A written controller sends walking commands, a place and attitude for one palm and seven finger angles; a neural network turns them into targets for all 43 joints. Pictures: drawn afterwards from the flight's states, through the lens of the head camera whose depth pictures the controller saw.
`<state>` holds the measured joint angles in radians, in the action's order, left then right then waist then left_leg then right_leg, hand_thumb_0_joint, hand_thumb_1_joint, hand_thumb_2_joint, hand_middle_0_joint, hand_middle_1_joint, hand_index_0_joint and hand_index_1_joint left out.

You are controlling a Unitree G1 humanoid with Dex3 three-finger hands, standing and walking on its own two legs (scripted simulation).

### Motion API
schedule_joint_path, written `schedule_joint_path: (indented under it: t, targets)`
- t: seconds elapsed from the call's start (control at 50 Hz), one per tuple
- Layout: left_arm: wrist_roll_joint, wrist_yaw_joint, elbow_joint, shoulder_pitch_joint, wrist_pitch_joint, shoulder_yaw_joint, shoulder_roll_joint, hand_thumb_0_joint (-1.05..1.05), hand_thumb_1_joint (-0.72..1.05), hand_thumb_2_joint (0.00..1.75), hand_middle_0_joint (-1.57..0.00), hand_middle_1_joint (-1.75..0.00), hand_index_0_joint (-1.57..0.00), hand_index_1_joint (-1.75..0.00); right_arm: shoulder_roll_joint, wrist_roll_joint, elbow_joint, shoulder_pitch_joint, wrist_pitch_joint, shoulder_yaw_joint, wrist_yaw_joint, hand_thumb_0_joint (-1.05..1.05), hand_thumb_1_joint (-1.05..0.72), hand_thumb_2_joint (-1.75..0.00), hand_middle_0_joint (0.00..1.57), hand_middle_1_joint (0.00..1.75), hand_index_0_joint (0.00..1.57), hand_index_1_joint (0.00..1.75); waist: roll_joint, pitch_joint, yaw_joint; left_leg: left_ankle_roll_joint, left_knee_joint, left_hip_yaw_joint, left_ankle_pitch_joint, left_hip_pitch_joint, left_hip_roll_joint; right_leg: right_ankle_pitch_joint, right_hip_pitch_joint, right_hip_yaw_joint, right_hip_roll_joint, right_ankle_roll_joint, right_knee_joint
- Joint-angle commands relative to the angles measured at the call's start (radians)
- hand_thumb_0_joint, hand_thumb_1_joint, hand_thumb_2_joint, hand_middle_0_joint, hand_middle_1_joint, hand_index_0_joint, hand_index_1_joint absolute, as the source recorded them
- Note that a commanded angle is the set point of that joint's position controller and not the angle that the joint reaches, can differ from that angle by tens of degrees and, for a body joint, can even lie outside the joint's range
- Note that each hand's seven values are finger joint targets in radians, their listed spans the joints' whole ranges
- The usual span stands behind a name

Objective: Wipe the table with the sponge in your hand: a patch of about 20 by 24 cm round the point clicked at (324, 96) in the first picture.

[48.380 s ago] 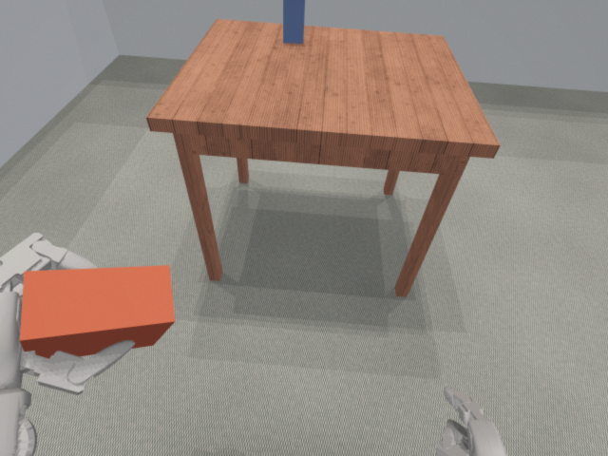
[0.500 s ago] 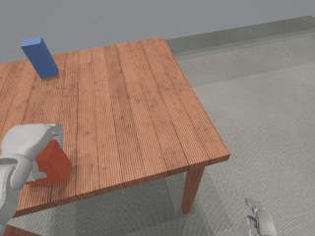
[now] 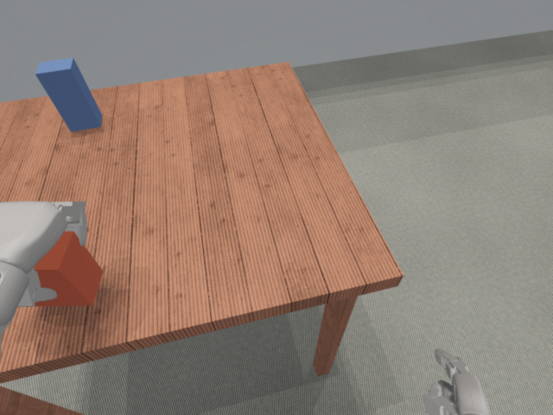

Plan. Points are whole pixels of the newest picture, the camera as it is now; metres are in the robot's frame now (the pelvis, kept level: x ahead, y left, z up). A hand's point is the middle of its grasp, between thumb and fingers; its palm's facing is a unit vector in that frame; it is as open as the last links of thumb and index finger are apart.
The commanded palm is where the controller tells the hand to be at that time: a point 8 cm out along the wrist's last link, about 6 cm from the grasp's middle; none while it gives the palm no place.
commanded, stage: lower the sponge onto the table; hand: left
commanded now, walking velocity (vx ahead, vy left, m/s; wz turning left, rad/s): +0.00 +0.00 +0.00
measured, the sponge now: (49, 276) +0.23 +0.38 +0.05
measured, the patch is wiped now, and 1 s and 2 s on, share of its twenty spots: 0.00 0.00 0.00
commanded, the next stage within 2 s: wipe forward along the first lane in 0.98 s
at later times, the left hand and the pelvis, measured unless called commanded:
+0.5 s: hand (28, 252) +0.24 +0.38 +0.10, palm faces +0.01 +0.03 -1.00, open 9.7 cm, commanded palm +0.22 +0.39 +0.15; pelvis -0.01 +0.01 +0.00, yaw +0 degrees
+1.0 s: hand (29, 272) +0.23 +0.39 +0.07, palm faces -0.09 -0.02 -1.00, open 9.7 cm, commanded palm +0.21 +0.39 +0.13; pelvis -0.01 +0.00 +0.00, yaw +0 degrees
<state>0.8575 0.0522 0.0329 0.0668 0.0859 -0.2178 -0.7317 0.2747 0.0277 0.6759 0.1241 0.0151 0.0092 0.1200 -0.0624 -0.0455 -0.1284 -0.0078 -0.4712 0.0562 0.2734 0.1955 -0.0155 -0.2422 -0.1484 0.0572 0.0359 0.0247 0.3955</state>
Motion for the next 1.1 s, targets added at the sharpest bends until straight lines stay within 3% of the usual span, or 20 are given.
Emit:
schedule_joint_path:
  t: [0.0,0.08,0.1,0.14,0.2,0.24,0.26,0.3,0.32,0.34,0.4,0.44,0.56,0.66,0.7,0.78,0.8,0.9,0.96,1.08]
  targets:
    - [-0.050,-0.134,-0.047,-0.184,-0.111,-0.320,-0.366,0.00,0.10,1.30,-1.20,-1.60,-1.20,-1.60,0.123,0.021,-0.124,-0.139,-0.014,0.059,-0.024,0.00,-0.90,-0.90,0.20,0.30,0.20,0.30,-0.133,0.226,-0.016,0.029,0.033,-0.045,-0.444,-0.050,0.047,0.294,0.083,-0.011,-0.051,-0.083,-0.021]
    - [-0.075,-0.086,0.043,-0.091,-0.258,-0.214,-0.296,0.00,0.10,1.30,-1.20,-1.60,-1.20,-1.60,0.150,0.021,-0.124,-0.144,0.010,0.054,-0.044,0.00,-0.90,-0.90,0.20,0.30,0.20,0.30,-0.014,0.243,0.001,0.033,0.049,-0.054,-0.379,0.005,0.043,0.315,0.119,0.014,-0.035,-0.059,-0.006]
    - [-0.075,-0.057,0.045,-0.067,-0.287,-0.193,-0.286,0.00,0.10,1.30,-1.20,-1.60,-1.20,-1.60,0.148,0.030,-0.139,-0.191,0.009,0.036,-0.048,0.00,-0.90,-0.90,0.20,0.30,0.20,0.30,-0.023,0.233,0.002,0.035,0.053,-0.054,-0.359,0.004,0.047,0.300,0.120,0.005,-0.044,-0.063,-0.008]
    - [-0.065,0.002,0.010,-0.087,-0.306,-0.127,-0.274,0.00,0.10,1.30,-1.20,-1.60,-1.20,-1.60,0.157,0.028,-0.148,-0.162,0.012,0.035,-0.046,0.00,-0.90,-0.90,0.20,0.30,0.20,0.30,0.006,0.230,0.033,0.048,0.054,-0.046,-0.336,0.005,0.051,0.296,0.109,0.019,-0.039,-0.055,-0.008]
    - [-0.055,0.058,-0.130,-0.194,-0.233,-0.072,-0.256,0.00,0.10,1.30,-1.20,-1.60,-1.20,-1.60,0.130,0.029,-0.189,-0.204,-0.015,0.013,-0.029,0.00,-0.90,-0.90,0.20,0.30,0.20,0.30,0.001,0.243,0.061,0.065,0.050,-0.032,-0.296,-0.052,0.053,0.243,0.059,0.009,-0.057,-0.056,-0.023]
    - [-0.042,0.052,-0.154,-0.241,-0.145,-0.112,-0.303,0.00,0.10,1.30,-1.20,-1.60,-1.20,-1.60,0.131,0.009,-0.160,-0.123,-0.025,0.027,-0.010,0.00,-0.90,-0.90,0.20,0.30,0.20,0.30,0.003,0.242,0.070,0.074,0.045,-0.030,-0.284,-0.078,0.056,0.206,0.027,0.018,-0.058,-0.053,-0.032]
    - [-0.034,0.038,-0.178,-0.282,-0.101,-0.125,-0.318,0.00,0.10,1.30,-1.20,-1.60,-1.20,-1.60,0.129,0.004,-0.157,-0.113,-0.031,0.029,-0.001,0.00,-0.90,-0.90,0.20,0.30,0.20,0.30,-0.013,0.247,0.069,0.075,0.048,-0.028,-0.275,-0.091,0.057,0.190,0.018,0.015,-0.059,-0.055,-0.037]
    - [0.001,-0.016,-0.235,-0.323,-0.034,-0.238,-0.433,0.00,0.10,1.30,-1.20,-1.60,-1.20,-1.60,0.124,0.000,-0.162,-0.134,-0.049,0.025,0.008,0.00,-0.90,-0.90,0.20,0.30,0.20,0.30,-0.090,0.247,0.042,0.067,0.050,-0.021,-0.282,-0.106,0.054,0.162,0.016,-0.005,-0.073,-0.071,-0.038]
    - [0.027,-0.051,-0.232,-0.353,-0.008,-0.242,-0.420,0.00,0.10,1.30,-1.20,-1.60,-1.20,-1.60,0.113,-0.009,-0.142,-0.096,-0.052,0.030,0.014,0.00,-0.90,-0.90,0.20,0.30,0.20,0.30,-0.105,0.281,0.043,0.063,0.046,-0.024,-0.322,-0.117,0.055,0.162,0.016,0.013,-0.068,-0.074,-0.023]
    - [0.032,-0.084,-0.176,-0.305,-0.001,-0.263,-0.410,0.00,0.10,1.30,-1.20,-1.60,-1.20,-1.60,0.113,-0.008,-0.129,-0.088,-0.050,0.043,0.013,0.00,-0.90,-0.90,0.20,0.30,0.20,0.30,-0.112,0.253,0.032,0.059,0.042,-0.026,-0.347,-0.106,0.049,0.176,0.010,0.011,-0.067,-0.076,-0.023]
    - [0.011,-0.131,-0.068,-0.273,-0.043,-0.284,-0.375,0.00,0.10,1.30,-1.20,-1.60,-1.20,-1.60,0.116,0.011,-0.116,-0.116,-0.033,0.050,-0.004,0.00,-0.90,-0.90,0.20,0.30,0.20,0.30,-0.143,0.218,0.016,0.040,0.044,-0.031,-0.335,-0.055,0.049,0.181,0.011,-0.007,-0.066,-0.086,-0.027]
    - [-0.012,-0.143,0.012,-0.268,-0.098,-0.235,-0.320,0.00,0.10,1.30,-1.20,-1.60,-1.20,-1.60,0.125,0.014,-0.099,-0.106,-0.019,0.058,-0.017,0.00,-0.90,-0.90,0.20,0.30,0.20,0.30,-0.108,0.221,0.021,0.032,0.051,-0.040,-0.305,-0.011,0.047,0.170,0.020,0.013,-0.055,-0.076,-0.020]
    - [-0.009,-0.063,0.031,-0.191,-0.223,-0.096,-0.242,0.00,0.10,1.30,-1.20,-1.60,-1.20,-1.60,0.150,0.018,-0.130,-0.143,0.000,0.045,-0.040,0.00,-0.90,-0.90,0.20,0.30,0.20,0.30,-0.051,0.292,0.035,0.040,0.056,-0.032,-0.313,-0.008,0.046,0.222,0.074,0.020,-0.048,-0.069,-0.006]
    - [-0.007,-0.030,-0.087,-0.217,-0.140,-0.109,-0.266,0.00,0.10,1.30,-1.20,-1.60,-1.20,-1.60,0.134,0.007,-0.150,-0.126,-0.011,0.041,-0.029,0.00,-0.90,-0.90,0.20,0.30,0.20,0.30,-0.021,0.273,0.052,0.061,0.046,-0.019,-0.299,-0.048,0.048,0.210,0.045,0.016,-0.060,-0.066,-0.015]
    - [0.009,-0.059,-0.148,-0.255,-0.089,-0.200,-0.360,0.00,0.10,1.30,-1.20,-1.60,-1.20,-1.60,0.127,0.007,-0.161,-0.150,-0.020,0.032,-0.019,0.00,-0.90,-0.90,0.20,0.30,0.20,0.30,-0.057,0.269,0.031,0.061,0.050,-0.016,-0.297,-0.057,0.047,0.189,0.040,-0.002,-0.069,-0.074,-0.014]
    - [0.017,-0.107,-0.019,-0.202,-0.086,-0.185,-0.280,0.00,0.10,1.30,-1.20,-1.60,-1.20,-1.60,0.128,0.010,-0.120,-0.096,-0.014,0.055,-0.023,0.00,-0.90,-0.90,0.20,0.30,0.20,0.30,-0.053,0.194,0.037,0.049,0.047,-0.023,-0.284,-0.012,0.043,0.164,-0.008,0.016,-0.062,-0.071,-0.015]
    - [0.009,-0.113,-0.015,-0.193,-0.093,-0.221,-0.309,0.00,0.10,1.30,-1.20,-1.60,-1.20,-1.60,0.126,0.019,-0.129,-0.128,-0.016,0.047,-0.025,0.00,-0.90,-0.90,0.20,0.30,0.20,0.30,-0.075,0.191,0.024,0.047,0.050,-0.027,-0.277,-0.006,0.047,0.161,0.008,0.001,-0.068,-0.079,-0.017]
    - [0.013,-0.118,0.011,-0.205,-0.134,-0.199,-0.308,0.00,0.10,1.30,-1.20,-1.60,-1.20,-1.60,0.133,0.019,-0.126,-0.141,-0.012,0.047,-0.032,0.00,-0.90,-0.90,0.20,0.30,0.20,0.30,-0.098,0.244,0.026,0.044,0.037,-0.038,-0.280,0.001,0.052,0.186,0.031,-0.003,-0.063,-0.077,-0.003]
    - [0.023,-0.110,0.034,-0.225,-0.126,-0.171,-0.300,0.00,0.10,1.30,-1.20,-1.60,-1.20,-1.60,0.143,0.011,-0.111,-0.105,-0.012,0.058,-0.027,0.00,-0.90,-0.90,0.20,0.30,0.20,0.30,-0.066,0.270,0.048,0.052,0.020,-0.041,-0.293,-0.002,0.054,0.216,0.026,0.007,-0.058,-0.071,0.003]
    - [0.033,-0.095,0.097,-0.197,-0.111,-0.158,-0.281,0.00,0.10,1.30,-1.20,-1.60,-1.20,-1.60,0.149,0.011,-0.101,-0.086,-0.008,0.064,-0.029,0.00,-0.90,-0.90,0.20,0.30,0.20,0.30,-0.006,0.241,0.053,0.057,0.004,-0.043,-0.285,0.021,0.054,0.228,-0.002,0.008,-0.058,-0.067,0.011]
